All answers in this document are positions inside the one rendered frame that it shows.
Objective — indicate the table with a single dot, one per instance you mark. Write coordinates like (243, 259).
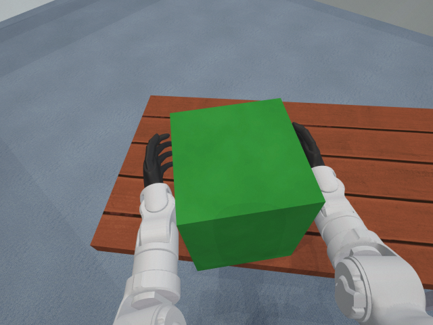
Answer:
(383, 156)

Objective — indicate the robot left upper arm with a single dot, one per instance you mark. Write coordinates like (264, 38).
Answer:
(162, 314)

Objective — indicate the right robot forearm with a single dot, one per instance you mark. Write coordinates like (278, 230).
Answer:
(340, 226)

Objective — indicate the left robot forearm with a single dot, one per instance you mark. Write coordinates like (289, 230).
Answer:
(154, 278)

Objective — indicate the robot right upper arm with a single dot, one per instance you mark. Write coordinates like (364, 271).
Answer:
(380, 290)

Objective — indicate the robot left hand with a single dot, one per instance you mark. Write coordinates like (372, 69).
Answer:
(152, 170)

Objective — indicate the carton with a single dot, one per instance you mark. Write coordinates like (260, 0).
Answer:
(244, 189)

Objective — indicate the robot right hand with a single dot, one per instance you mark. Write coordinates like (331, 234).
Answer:
(308, 145)

